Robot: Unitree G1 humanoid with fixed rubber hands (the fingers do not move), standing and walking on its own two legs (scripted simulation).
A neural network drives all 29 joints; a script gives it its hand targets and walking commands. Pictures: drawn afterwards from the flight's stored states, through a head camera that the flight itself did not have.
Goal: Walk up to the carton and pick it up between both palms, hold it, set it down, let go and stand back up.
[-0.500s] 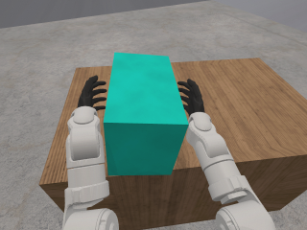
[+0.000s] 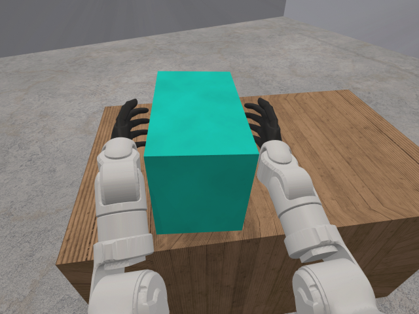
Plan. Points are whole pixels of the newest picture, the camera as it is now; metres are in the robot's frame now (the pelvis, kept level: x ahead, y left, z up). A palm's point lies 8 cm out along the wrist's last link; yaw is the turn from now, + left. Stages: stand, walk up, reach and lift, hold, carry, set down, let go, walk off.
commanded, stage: set down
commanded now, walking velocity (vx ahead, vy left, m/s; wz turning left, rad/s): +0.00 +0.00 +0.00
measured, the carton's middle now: (196, 145) +0.44 -0.02 +0.14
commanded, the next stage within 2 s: none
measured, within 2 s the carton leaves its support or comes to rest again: neither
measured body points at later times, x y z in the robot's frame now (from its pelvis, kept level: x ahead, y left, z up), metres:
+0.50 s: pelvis +0.02 -0.01 +0.00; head +0.04 +0.01 +0.45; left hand +0.43 +0.11 +0.12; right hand +0.41 -0.16 +0.11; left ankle +0.01 +0.09 -0.75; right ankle +0.02 -0.10 -0.75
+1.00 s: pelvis +0.03 +0.00 +0.00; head +0.05 +0.02 +0.45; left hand +0.45 +0.11 +0.10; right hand +0.43 -0.15 +0.10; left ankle +0.01 +0.09 -0.75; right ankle +0.02 -0.10 -0.75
